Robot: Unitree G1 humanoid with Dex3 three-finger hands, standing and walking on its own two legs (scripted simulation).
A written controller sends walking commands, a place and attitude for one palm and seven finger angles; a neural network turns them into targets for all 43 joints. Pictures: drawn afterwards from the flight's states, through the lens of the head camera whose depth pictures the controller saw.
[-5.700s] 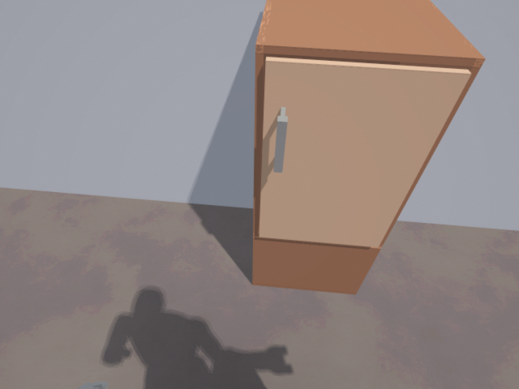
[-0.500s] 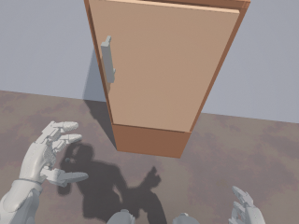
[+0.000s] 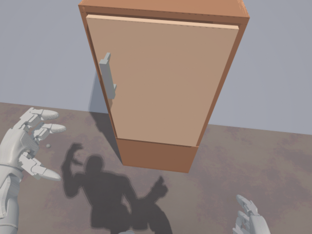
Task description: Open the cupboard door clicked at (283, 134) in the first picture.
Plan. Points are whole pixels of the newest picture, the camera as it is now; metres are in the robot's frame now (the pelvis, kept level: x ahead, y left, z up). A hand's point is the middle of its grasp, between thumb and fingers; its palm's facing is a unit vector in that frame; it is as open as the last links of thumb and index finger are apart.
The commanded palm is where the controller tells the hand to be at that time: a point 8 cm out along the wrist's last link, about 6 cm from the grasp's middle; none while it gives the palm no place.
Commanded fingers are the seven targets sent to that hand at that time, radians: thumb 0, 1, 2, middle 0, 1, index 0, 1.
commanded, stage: raise the hand with hooked fingers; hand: left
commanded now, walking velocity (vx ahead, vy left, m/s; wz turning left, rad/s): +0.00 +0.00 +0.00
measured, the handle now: (109, 76) +0.55 +0.19 +0.08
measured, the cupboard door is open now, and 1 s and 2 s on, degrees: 0 0 0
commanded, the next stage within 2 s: move the hooked fingers beside the handle in 0.54 s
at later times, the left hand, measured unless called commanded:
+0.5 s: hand (53, 145) +0.29 +0.26 +0.09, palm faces -0.03 -1.00 -0.04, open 14.0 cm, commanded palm +0.26 +0.31 +0.09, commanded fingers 0.00 -0.50 0.30 -0.30 -1.20 -0.30 -1.20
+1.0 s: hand (63, 130) +0.33 +0.25 +0.09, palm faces -0.07 -1.00 -0.02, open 14.0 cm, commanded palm +0.31 +0.31 +0.09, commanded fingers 0.00 -0.50 0.30 -0.30 -1.20 -0.30 -1.20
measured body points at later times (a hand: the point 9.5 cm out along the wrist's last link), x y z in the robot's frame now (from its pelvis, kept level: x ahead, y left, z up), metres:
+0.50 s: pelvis -0.01 +0.00 +0.01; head +0.03 -0.01 +0.45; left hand +0.28 +0.31 +0.10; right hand +0.14 -0.26 -0.07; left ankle +0.00 +0.12 -0.70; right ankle +0.02 -0.12 -0.70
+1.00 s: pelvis -0.01 +0.00 +0.00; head +0.03 +0.01 +0.45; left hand +0.33 +0.31 +0.09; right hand +0.12 -0.25 -0.08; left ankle +0.00 +0.12 -0.70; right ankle +0.02 -0.12 -0.70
